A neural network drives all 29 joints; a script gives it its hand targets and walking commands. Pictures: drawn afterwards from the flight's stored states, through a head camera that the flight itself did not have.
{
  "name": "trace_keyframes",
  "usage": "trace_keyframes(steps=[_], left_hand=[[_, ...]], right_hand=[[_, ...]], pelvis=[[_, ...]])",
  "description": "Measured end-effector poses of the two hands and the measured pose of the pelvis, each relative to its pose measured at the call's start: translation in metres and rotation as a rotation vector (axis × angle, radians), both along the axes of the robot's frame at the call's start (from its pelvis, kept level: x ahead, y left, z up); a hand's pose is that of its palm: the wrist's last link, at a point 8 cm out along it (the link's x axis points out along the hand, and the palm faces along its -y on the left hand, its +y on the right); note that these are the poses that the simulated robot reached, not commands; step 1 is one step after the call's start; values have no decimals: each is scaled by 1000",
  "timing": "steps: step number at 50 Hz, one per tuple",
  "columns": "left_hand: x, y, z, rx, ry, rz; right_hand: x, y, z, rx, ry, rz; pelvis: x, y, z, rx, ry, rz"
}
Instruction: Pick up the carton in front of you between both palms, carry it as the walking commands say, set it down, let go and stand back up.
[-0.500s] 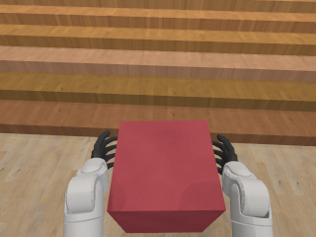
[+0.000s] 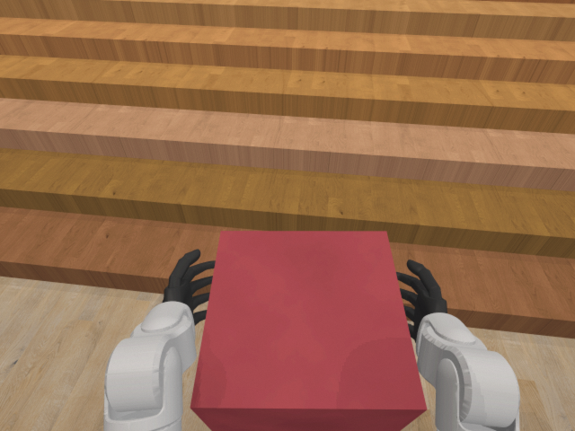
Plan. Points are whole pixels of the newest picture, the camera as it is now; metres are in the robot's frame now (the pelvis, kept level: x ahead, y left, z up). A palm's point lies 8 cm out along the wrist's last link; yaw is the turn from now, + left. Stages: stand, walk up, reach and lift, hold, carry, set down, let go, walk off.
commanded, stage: carry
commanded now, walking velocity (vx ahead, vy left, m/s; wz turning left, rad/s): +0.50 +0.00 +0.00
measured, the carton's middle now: (302, 346) +0.24 +0.00 +0.02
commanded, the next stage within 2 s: none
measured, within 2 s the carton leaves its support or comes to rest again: neither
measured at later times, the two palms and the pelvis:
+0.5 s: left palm (233, 104) +0.64 +0.15 +0.16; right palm (391, 113) +0.64 -0.16 +0.15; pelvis +0.33 +0.00 -0.01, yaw +0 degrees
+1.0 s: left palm (250, 49) +1.02 +0.16 +0.13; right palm (358, 53) +1.03 -0.14 +0.12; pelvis +0.66 +0.00 -0.02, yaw -3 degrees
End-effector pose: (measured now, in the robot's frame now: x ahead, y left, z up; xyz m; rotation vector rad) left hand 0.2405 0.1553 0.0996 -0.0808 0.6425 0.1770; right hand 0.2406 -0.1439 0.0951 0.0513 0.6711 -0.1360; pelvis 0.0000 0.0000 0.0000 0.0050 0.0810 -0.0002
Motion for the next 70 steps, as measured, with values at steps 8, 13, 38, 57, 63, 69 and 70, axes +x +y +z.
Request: trace_keyframes(steps=[8,13,38,57,63,69,70], left_hand=[[124,13,-13,-24,6,-61],[197,9,20,-38,-73,-85],[603,-24,37,-13,-34,71],[923,33,11,-47,-40,-17],[1016,7,52,-89,17,-119],[1111,2,121,-79,-54,-182],[1126,4,132,-79,-73,-179]], right_hand=[[105,14,-7,-22,6,-64],[169,10,29,-22,-72,-97],[617,-25,31,85,-35,-8],[906,32,11,45,-48,-97],[961,12,53,53,5,-228],[1047,8,132,31,-61,-269],[1066,9,145,20,-79,-258]], pelvis=[[99,28,-7,1,-3,-44],[155,30,10,-21,10,-40],[470,-33,2,24,32,-3],[789,42,-5,14,5,-35],[871,70,69,2,14,-45],[967,85,123,-63,24,-47],[984,85,127,-70,23,-41]])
